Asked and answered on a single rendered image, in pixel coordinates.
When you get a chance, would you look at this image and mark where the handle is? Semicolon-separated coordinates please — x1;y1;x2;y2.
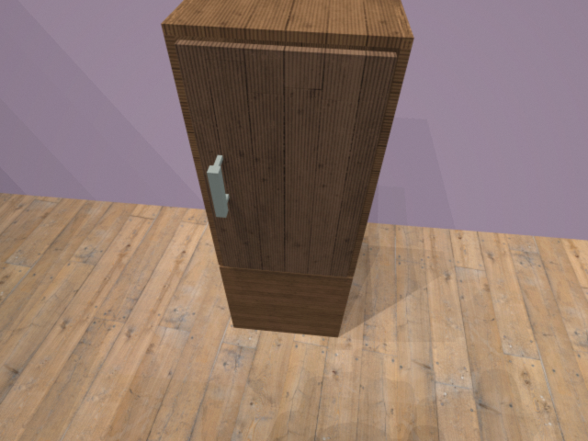
207;155;229;218

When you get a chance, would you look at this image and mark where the cupboard door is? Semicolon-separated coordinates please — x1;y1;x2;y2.
175;40;397;277

